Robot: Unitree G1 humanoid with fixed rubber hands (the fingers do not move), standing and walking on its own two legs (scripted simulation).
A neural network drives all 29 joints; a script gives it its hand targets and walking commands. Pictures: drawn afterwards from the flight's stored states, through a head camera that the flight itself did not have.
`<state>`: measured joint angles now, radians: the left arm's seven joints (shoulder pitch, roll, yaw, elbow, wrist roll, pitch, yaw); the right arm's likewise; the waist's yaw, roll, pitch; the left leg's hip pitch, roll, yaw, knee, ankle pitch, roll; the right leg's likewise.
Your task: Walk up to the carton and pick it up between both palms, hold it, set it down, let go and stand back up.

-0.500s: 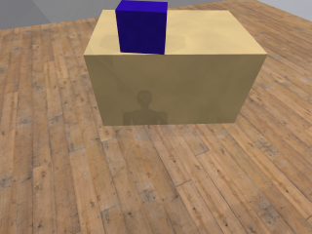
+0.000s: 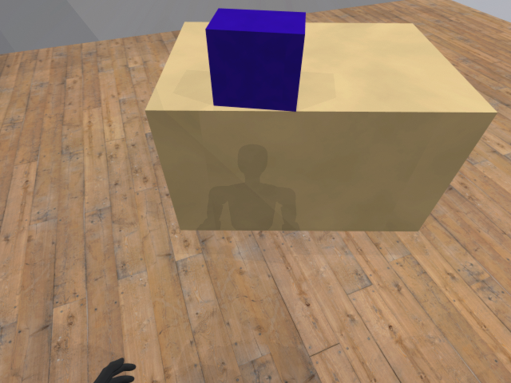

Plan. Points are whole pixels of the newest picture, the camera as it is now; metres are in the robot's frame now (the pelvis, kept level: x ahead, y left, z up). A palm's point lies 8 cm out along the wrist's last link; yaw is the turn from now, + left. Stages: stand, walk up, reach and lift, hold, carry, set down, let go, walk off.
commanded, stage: walk up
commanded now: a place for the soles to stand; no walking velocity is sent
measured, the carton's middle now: (257, 60) +1.03 -0.05 +0.03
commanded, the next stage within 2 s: none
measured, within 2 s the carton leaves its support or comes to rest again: neither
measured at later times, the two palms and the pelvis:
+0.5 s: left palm (72, 367) +0.21 +0.31 -0.11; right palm (376, 290) +0.30 -0.23 -0.07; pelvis +0.19 +0.03 +0.01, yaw +3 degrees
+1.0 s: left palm (106, 267) +0.38 +0.29 -0.08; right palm (357, 215) +0.48 -0.25 -0.08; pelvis +0.38 +0.00 +0.02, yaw +1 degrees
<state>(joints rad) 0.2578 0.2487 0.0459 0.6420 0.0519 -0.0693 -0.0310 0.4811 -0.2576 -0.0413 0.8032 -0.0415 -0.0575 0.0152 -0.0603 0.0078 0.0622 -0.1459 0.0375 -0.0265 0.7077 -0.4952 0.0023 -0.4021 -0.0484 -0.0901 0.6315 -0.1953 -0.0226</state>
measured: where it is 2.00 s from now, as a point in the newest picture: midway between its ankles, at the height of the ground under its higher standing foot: (247, 318)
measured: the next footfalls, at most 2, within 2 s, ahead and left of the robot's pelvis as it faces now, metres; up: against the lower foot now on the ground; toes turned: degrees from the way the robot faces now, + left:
left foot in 0.36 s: +0.29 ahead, +0.15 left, +0.00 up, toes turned +5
right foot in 0.76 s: +0.42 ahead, -0.14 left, +0.00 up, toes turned -2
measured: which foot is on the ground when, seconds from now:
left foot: down 0.00-0.00, up 0.02-0.34, down 0.36-0.76, up 0.78-1.00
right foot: down 0.00-0.36, up 0.38-0.74, down 0.76-1.00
